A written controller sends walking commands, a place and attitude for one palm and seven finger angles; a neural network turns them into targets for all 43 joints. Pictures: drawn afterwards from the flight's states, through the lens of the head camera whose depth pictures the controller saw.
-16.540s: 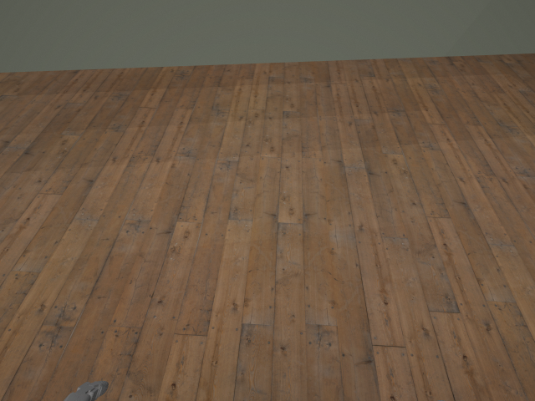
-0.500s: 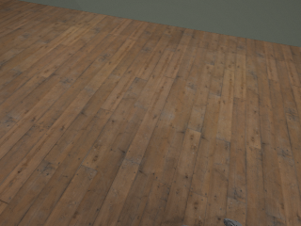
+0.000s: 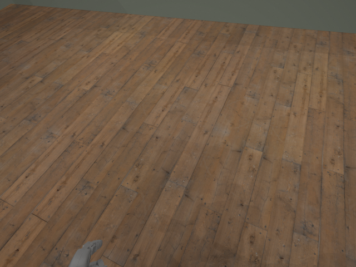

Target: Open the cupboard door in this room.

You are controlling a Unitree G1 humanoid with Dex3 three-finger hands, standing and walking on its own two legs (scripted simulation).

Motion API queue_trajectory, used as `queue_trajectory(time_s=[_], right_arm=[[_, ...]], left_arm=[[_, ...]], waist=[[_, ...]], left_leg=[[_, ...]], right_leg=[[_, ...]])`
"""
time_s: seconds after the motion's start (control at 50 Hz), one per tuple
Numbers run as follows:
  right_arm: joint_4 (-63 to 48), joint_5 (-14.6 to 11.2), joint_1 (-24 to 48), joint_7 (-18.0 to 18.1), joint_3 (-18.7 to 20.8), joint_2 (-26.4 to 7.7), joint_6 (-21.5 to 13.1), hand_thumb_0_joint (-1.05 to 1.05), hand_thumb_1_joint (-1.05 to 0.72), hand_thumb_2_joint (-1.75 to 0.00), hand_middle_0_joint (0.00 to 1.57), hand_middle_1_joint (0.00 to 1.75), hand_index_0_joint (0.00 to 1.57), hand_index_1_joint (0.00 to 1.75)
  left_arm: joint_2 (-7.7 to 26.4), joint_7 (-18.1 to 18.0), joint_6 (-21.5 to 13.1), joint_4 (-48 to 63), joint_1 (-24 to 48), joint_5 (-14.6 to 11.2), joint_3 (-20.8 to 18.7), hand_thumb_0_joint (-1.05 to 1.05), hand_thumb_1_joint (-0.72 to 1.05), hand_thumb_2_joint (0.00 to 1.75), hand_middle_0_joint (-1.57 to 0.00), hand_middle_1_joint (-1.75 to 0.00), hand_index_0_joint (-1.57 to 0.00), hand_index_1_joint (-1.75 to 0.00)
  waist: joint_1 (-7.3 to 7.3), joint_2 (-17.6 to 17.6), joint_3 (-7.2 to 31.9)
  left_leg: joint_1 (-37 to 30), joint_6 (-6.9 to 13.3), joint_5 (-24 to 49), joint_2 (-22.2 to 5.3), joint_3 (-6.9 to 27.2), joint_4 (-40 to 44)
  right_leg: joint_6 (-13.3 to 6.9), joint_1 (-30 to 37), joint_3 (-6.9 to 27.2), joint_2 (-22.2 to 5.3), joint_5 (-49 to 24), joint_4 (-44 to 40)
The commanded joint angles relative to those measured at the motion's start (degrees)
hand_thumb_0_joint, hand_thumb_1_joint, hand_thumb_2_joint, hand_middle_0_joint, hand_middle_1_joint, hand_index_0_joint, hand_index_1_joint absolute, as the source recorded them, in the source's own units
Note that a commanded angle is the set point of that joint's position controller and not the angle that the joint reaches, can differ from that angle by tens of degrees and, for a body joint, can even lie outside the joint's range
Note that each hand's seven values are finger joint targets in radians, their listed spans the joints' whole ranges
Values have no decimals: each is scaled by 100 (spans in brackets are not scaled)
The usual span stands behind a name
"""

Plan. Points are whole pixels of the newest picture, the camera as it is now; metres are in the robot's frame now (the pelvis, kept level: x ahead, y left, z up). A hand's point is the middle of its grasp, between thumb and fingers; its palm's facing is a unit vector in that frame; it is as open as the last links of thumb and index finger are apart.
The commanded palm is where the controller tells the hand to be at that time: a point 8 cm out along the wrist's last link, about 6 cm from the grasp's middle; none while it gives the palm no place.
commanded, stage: turn or walk to find it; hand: left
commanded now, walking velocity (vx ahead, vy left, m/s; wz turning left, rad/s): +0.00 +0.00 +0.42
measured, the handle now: out of the picture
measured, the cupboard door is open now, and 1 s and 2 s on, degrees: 0 0 0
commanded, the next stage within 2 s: none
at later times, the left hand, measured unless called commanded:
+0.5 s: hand out of the picture -0.07 +0.17 -0.16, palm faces +0.30 -0.91 -0.27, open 7.3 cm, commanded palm none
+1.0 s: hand out of the picture -0.03 +0.23 -0.16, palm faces +0.43 -0.87 -0.25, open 7.4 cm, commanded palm none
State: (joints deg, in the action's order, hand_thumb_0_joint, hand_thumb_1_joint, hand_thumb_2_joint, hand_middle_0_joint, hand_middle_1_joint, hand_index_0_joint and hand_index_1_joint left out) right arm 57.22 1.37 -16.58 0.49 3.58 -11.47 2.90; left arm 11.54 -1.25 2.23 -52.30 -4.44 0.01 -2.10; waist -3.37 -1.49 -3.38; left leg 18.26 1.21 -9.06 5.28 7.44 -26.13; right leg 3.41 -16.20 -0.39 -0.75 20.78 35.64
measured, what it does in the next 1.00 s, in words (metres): steps on the spot, turning left: right foot, then left foot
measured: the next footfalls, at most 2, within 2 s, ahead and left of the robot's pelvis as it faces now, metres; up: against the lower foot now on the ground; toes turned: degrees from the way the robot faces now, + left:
right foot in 0.02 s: +0.02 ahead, -0.11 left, +0.00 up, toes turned +0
left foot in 0.58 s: -0.03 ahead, +0.11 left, +0.00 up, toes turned +21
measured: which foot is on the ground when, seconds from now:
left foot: down 0.00-0.02, up 0.04-0.56, down 0.58-1.00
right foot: up 0.00-0.00, down 0.02-0.58, up 0.60-1.00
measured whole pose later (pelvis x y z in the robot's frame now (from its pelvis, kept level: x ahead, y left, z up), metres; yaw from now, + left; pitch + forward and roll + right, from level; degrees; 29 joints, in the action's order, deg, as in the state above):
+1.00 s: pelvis -0.04 +0.00 +0.00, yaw +26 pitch +0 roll +0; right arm 55.3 1.3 -11.8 0.4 2.4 -10.3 1.9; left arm 13.7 -1.1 3.1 -53.6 -6.7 0.6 -2.9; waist -1.1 0.5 -4.3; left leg 14.1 2.2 -11.7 2.9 3.6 -25.5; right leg 5.0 -23.2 -0.6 -3.9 25.4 52.6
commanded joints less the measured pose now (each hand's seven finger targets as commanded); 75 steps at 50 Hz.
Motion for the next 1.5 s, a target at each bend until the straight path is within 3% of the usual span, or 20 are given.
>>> queue_trajectory(time_s=[0.0,0.02,0.04,0.08,0.14,0.3,0.46,0.52,0.54,0.56,0.58,0.64,0.72,0.96,1.06,1.08,1.1,1.12,1.22,1.48], right_arm=[[-593,-99,124,-29,195,-500,-175,0,-90,-90,20,30,20,30],[-672,-34,317,-6,254,-689,-137,0,-90,-90,20,30,20,30],[-613,6,289,-24,305,-805,-60,0,-90,-90,20,30,20,30],[-327,28,3,-70,299,-667,56,0,-90,-90,20,30,20,30],[-216,0,-143,-112,266,-572,65,0,-90,-90,20,30,20,30],[-360,-7,644,-75,151,-578,68,0,-90,-90,20,30,20,30],[-549,-105,1173,-77,0,-504,-52,0,-90,-90,20,30,20,30],[-459,-92,776,-78,13,-642,-136,0,-90,-90,20,30,20,30],[-423,-75,533,-87,75,-933,-198,0,-90,-90,20,30,20,30],[-429,-32,316,-57,216,-1518,-231,0,-90,-90,20,30,20,30],[-349,-56,110,-20,257,-1734,-152,0,-90,-90,20,30,20,30],[-532,-25,898,72,138,-1284,-150,0,-90,-90,20,30,20,30],[-566,-54,847,73,96,-1163,-240,0,-90,-90,20,30,20,30],[-481,21,225,54,214,-1131,-208,0,-90,-90,20,30,20,30],[-536,-23,389,21,255,-1061,-176,0,-90,-90,20,30,20,30],[-547,-70,289,-9,233,-829,-191,0,-90,-90,20,30,20,30],[-662,-99,235,-37,168,-457,-205,0,-90,-90,20,30,20,30],[-714,-48,427,-6,234,-689,-143,0,-90,-90,20,30,20,30],[-245,11,-53,-112,259,-610,66,0,-90,-90,20,30,20,30],[-475,-70,1001,-101,62,-466,-12,0,-90,-90,20,30,20,30]], left_arm=[[1319,-128,-231,129,-1006,120,-356,0,90,90,-20,-30,-20,-30],[1434,-123,-203,245,-855,111,-340,0,90,90,-20,-30,-20,-30],[1210,-146,-187,348,-545,85,-328,0,90,90,-20,-30,-20,-30],[910,-123,-229,410,-82,62,-256,0,90,90,-20,-30,-20,-30],[678,-87,-317,315,-346,55,-183,0,90,90,-20,-30,-20,-30],[864,-88,-344,-9,-1301,127,-251,0,90,90,-20,-30,-20,-30],[1174,-78,-266,-199,-1534,197,-315,0,90,90,-20,-30,-20,-30],[1207,-55,-224,-213,-1249,131,-332,0,90,90,-20,-30,-20,-30],[1068,-42,-186,-171,-1236,88,-310,0,90,90,-20,-30,-20,-30],[710,-9,-147,4,-1286,43,-218,0,90,90,-20,-30,-20,-30],[674,-50,-70,120,-1025,85,-146,0,90,90,-20,-30,-20,-30],[822,1,13,-44,-847,116,-229,0,90,90,-20,-30,-20,-30],[759,50,-28,-146,-986,121,-228,0,90,90,-20,-30,-20,-30],[568,5,-52,319,-115,52,-172,0,90,90,-20,-30,-20,-30],[640,-29,-181,188,-772,9,-205,0,90,90,-20,-30,-20,-30],[895,-57,-250,157,-970,47,-253,0,90,90,-20,-30,-20,-30],[1408,-106,-292,138,-1069,133,-354,0,90,90,-20,-30,-20,-30],[1483,-103,-255,221,-1048,114,-331,0,90,90,-20,-30,-20,-30],[768,-75,-292,417,-193,73,-194,0,90,90,-20,-30,-20,-30],[1107,-72,-284,-49,-1370,182,-308,0,90,90,-20,-30,-20,-30]], waist=[[559,1448,859],[595,1593,513],[427,1034,303],[133,828,-28],[112,870,-56],[490,1052,141],[643,1374,429],[306,1072,562],[168,241,764],[67,-1518,780],[-51,-1360,816],[219,-1060,238],[329,-505,381],[112,-747,518],[467,-538,847],[529,72,998],[592,1681,1025],[657,1532,765],[142,997,25],[645,1234,313]], left_leg=[[1665,-176,-1361,-208,153,-1198],[1629,-274,-2339,-47,-208,-2452],[1443,-257,-2135,-259,-37,-3242],[1429,-329,-1558,-408,-145,-4068],[1495,-463,-1012,-492,-329,-4380],[1498,-622,-1417,-723,-525,-3658],[442,-401,-1750,-649,-1059,-1590],[-795,-293,-406,-643,-1170,-24],[-1650,-168,493,-1060,-650,524],[-2319,488,2592,-2506,1227,606],[-1917,1023,3280,-2947,1278,601],[-1021,920,1416,-2239,771,814],[-1286,734,2060,-1816,358,743],[-1131,948,2087,-1788,1265,569],[-247,527,1600,-1314,1241,-38],[450,207,611,-996,939,-443],[1543,-227,-1569,-193,-119,-1606],[1488,-279,-2559,-176,-237,-2769],[1455,-433,-1144,-539,-337,-4523],[873,-509,-1784,-709,-937,-2311]], right_leg=[[-669,2238,1779,-1929,-567,-2074],[-1201,1209,2231,-2688,-949,-2206],[-1355,595,1828,-2557,-798,-2245],[-1047,292,1026,-1852,-946,-2128],[-814,547,240,-1480,-2183,-1866],[-1098,1392,139,-1820,-3501,-1546],[-1213,1476,-97,-2005,-4093,-1094],[-760,773,-526,-1844,-3157,-527],[-458,107,-812,-1542,-2175,299],[23,-1376,-1058,-729,944,1467],[23,-1355,-541,-593,1832,2191],[12,-1458,-95,-666,859,2794],[129,-1443,-107,-525,199,2873],[133,-893,-29,-244,592,1302],[16,906,-182,-104,-842,-1182],[-96,1811,287,-684,-1277,-1730],[-626,2407,1629,-2140,-1811,-1811],[-1176,1423,1924,-2784,-2262,-1849],[-847,498,214,-1606,-1751,-1881],[-1187,1393,-146,-1979,-3555,-1348]])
